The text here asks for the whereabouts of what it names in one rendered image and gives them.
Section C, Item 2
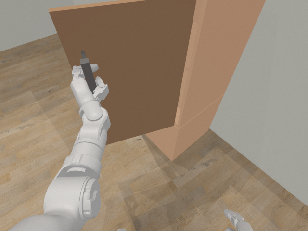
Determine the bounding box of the left robot hand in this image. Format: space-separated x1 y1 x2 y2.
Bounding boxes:
70 64 109 108

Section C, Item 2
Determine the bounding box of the handle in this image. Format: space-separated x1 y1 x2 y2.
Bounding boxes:
80 51 97 94

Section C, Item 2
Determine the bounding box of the robot left forearm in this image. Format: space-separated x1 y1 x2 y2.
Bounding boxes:
43 101 111 209

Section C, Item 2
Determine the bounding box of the cupboard door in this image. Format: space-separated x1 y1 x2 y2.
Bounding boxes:
49 0 196 145

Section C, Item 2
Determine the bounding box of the right robot hand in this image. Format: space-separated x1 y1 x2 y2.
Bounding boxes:
224 209 253 231

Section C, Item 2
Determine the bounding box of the robot left upper arm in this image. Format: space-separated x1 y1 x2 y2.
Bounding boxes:
8 176 101 231

